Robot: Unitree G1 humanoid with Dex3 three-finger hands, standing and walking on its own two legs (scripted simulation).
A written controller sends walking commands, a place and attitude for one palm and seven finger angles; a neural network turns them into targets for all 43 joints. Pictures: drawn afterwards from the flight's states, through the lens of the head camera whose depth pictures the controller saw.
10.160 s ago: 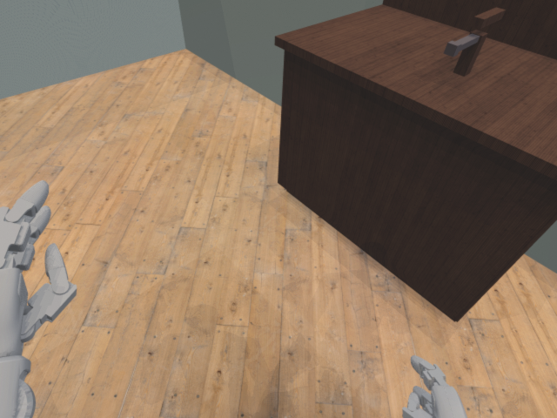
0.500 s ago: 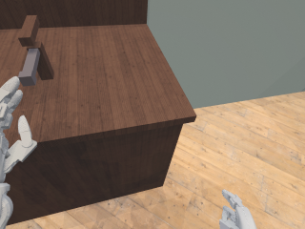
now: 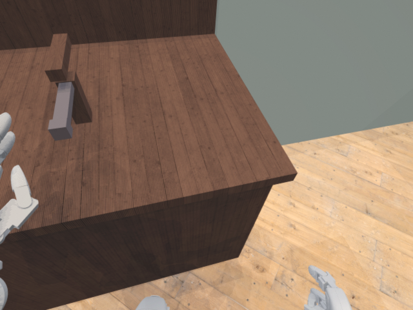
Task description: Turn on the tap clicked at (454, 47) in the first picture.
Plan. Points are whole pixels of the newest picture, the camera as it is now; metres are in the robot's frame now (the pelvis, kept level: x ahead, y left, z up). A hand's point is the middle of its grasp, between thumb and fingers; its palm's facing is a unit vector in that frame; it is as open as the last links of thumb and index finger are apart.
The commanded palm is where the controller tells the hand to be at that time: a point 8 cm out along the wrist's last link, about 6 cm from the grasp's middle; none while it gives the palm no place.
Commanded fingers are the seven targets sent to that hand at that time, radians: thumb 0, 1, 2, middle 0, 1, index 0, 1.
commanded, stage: come to a stop and stand still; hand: left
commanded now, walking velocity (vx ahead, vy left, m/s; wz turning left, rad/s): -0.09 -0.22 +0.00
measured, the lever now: (60, 129) +0.36 +0.30 +0.15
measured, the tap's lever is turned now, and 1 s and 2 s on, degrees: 0 0 0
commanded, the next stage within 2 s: none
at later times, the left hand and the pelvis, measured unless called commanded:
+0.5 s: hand (18, 185) +0.24 +0.30 +0.16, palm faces +0.40 -0.82 -0.41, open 7.4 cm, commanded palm +0.18 +0.32 +0.18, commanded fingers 0.00 0.90 0.90 -0.20 -0.30 -0.20 -0.30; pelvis +0.02 +0.04 +0.00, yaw +1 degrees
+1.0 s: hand out of the picture +0.19 +0.36 +0.17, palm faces +0.47 -0.81 -0.35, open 7.4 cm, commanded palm +0.13 +0.38 +0.18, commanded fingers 0.00 0.90 0.90 -0.20 -0.30 -0.20 -0.30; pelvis -0.03 +0.09 +0.00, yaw +2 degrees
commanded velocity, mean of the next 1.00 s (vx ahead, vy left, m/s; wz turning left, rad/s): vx -0.04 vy -0.06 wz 0.00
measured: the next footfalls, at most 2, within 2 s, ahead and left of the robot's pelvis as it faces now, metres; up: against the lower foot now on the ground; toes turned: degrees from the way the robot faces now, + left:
left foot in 0.06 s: +0.08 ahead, +0.21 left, +0.00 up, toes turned +4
